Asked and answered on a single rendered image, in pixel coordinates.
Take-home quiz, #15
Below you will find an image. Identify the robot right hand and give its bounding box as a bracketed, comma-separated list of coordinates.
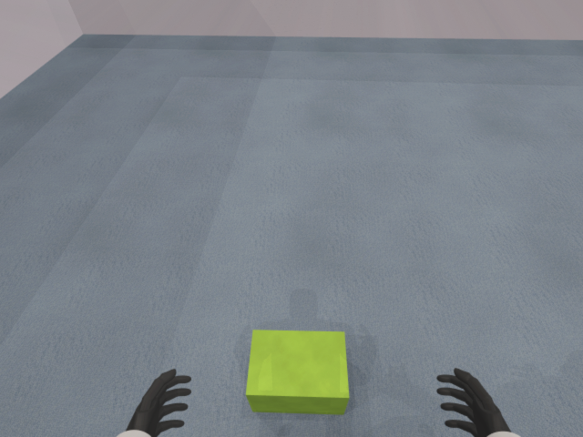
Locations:
[436, 368, 511, 437]

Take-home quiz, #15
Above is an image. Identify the carton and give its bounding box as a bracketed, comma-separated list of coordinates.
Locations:
[246, 330, 349, 415]

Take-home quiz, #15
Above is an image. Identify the robot left hand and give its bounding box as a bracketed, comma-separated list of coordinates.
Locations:
[126, 369, 191, 437]

